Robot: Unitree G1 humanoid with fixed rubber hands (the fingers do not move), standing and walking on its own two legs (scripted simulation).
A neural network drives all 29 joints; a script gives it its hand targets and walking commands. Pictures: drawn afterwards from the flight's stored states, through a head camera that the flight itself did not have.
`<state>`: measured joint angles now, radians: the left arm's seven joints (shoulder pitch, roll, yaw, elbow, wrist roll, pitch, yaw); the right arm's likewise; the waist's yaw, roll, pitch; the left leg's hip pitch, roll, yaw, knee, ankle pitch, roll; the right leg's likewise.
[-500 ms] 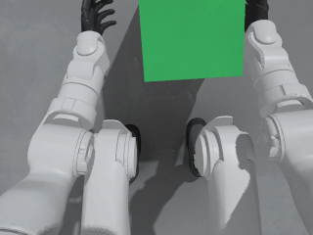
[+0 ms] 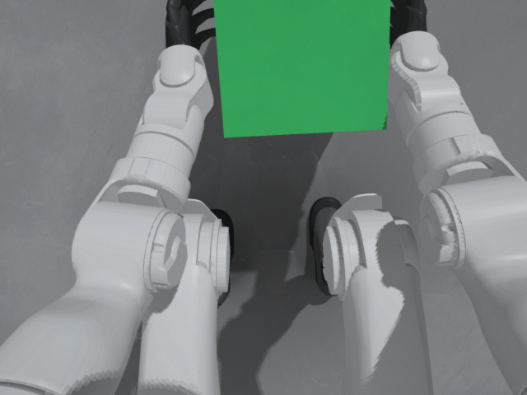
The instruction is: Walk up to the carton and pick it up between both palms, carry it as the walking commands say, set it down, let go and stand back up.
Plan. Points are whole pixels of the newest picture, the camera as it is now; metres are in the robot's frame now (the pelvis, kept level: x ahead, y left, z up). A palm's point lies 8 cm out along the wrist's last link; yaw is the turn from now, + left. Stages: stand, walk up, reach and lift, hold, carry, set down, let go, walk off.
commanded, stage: reach and lift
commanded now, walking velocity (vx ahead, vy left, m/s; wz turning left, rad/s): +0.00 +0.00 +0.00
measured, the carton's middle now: (292, 35) +0.53 -0.05 -0.25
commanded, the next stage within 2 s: none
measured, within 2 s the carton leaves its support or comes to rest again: leaves its support in 0.50 s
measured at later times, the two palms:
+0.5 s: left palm (169, 39) +0.52 +0.10 -0.16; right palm (389, 31) +0.51 -0.17 -0.18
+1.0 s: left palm (151, 28) +0.51 +0.09 -0.09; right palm (421, 1) +0.51 -0.17 -0.11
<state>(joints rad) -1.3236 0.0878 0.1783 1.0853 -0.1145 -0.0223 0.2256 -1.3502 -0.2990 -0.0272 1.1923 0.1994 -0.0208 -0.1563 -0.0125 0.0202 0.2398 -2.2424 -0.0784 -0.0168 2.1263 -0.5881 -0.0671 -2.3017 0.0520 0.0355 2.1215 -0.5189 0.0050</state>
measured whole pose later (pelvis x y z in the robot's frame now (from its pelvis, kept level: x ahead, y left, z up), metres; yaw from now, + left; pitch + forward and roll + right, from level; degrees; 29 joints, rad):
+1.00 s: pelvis +0.00 +0.01 +0.02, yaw -1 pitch +40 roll +3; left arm -1.14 -0.04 0.42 0.72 0.06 0.22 0.19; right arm -1.26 -0.19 -0.20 0.97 -0.03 0.24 -0.12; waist -0.02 0.03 0.10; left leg -2.18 -0.15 -0.04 2.08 -0.60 -0.09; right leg -2.23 0.11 0.08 2.07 -0.53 0.05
